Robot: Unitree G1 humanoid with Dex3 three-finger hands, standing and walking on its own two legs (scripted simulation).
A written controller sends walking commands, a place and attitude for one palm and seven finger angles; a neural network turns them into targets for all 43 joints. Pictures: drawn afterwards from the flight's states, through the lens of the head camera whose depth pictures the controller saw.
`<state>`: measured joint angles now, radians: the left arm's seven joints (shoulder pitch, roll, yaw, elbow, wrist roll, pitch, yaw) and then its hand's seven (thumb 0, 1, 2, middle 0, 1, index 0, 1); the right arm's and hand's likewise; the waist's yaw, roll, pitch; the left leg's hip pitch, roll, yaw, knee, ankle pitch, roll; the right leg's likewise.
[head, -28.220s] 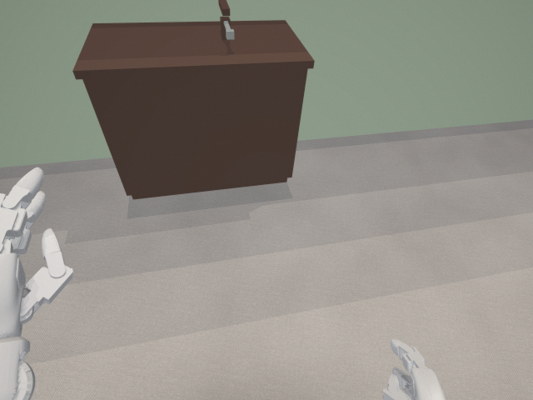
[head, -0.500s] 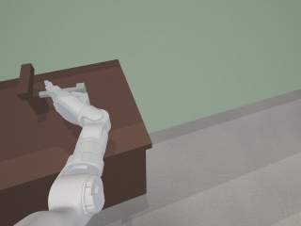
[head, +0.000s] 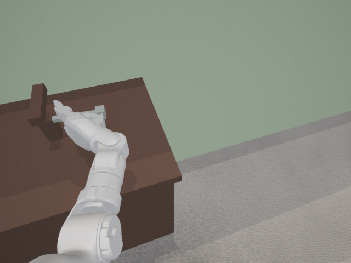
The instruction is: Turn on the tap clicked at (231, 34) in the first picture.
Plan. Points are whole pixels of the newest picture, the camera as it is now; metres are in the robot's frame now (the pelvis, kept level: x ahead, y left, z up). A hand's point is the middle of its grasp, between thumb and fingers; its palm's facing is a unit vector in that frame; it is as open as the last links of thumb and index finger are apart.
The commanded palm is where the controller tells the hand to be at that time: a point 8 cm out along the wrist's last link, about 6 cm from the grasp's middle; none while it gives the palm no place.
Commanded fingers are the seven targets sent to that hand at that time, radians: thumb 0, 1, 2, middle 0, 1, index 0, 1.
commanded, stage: lift the hand up off the lever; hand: left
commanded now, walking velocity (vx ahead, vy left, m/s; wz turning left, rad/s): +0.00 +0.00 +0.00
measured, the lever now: (100, 112) +0.50 +0.22 +0.05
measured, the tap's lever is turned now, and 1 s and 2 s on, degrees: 83 83 83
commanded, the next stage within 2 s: draw the hand back beside the body in 0.76 s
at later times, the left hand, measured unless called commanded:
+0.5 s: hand (100, 114) +0.42 +0.18 +0.12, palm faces +0.79 -0.60 -0.10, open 7.8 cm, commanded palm +0.37 +0.19 +0.13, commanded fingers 0.00 0.90 0.90 -0.15 -0.15 -0.15 -0.15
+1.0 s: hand (111, 112) +0.41 +0.15 +0.14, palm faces +0.62 -0.77 -0.12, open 7.8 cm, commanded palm +0.34 +0.19 +0.14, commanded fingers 0.00 0.90 0.90 -0.16 -0.17 -0.16 -0.17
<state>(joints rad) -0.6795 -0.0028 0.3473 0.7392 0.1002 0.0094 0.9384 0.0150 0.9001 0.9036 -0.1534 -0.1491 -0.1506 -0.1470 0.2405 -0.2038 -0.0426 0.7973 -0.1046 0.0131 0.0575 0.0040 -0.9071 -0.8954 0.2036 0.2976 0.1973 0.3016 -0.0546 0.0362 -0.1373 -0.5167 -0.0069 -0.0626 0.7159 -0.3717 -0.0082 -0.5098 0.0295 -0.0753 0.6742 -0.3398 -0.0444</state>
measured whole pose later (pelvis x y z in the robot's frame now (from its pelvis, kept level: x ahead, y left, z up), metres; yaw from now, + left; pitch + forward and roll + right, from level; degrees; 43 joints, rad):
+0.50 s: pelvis +0.00 +0.00 +0.01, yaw +1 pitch +7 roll -1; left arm -0.66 -0.05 0.25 0.62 0.08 0.14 0.92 0.01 0.90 0.90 -0.15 -0.15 -0.15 -0.15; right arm 0.16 -0.20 -0.03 0.79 -0.08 0.04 0.04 0.00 -0.91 -0.90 0.20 0.30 0.20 0.30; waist -0.01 0.04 -0.11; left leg -0.43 -0.02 -0.07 0.66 -0.35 -0.01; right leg -0.42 0.02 -0.08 0.62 -0.33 -0.04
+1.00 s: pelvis -0.01 -0.01 +0.01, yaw -1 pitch +5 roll +0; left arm -0.53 0.04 0.19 0.48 0.09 0.12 0.68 0.02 0.90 0.90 -0.15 -0.15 -0.15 -0.15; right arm 0.20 -0.20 -0.03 0.75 -0.05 0.08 -0.02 0.01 -0.91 -0.90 0.20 0.30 0.20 0.30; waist -0.03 0.03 -0.09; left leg -0.36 0.00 -0.04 0.60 -0.32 -0.02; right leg -0.38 0.04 -0.05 0.60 -0.30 -0.06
